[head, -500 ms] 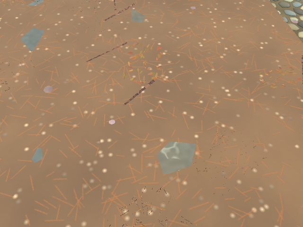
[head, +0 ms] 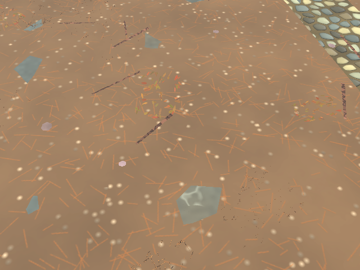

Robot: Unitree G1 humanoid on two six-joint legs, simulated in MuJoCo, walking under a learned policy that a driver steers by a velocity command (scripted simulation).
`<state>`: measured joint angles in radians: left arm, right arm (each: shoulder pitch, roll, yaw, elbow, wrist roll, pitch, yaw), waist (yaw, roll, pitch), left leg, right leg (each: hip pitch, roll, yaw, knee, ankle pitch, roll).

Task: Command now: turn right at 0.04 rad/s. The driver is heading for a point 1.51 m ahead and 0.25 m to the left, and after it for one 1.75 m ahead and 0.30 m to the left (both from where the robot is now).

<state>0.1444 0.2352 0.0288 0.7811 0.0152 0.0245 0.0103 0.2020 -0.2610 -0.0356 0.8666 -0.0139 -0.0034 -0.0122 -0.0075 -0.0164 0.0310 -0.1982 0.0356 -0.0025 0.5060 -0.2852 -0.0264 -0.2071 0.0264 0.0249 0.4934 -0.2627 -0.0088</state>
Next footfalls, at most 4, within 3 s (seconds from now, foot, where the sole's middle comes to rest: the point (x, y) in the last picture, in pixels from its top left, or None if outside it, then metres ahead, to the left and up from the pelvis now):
1.78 left None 0.43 0.13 -0.77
2.32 right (208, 214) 0.74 -0.11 -0.77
2.88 left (150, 156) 1.04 0.15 -0.77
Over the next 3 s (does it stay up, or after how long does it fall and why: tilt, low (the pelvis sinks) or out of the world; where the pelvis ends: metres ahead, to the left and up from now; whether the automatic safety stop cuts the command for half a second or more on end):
stays up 0.95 0.06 -0.01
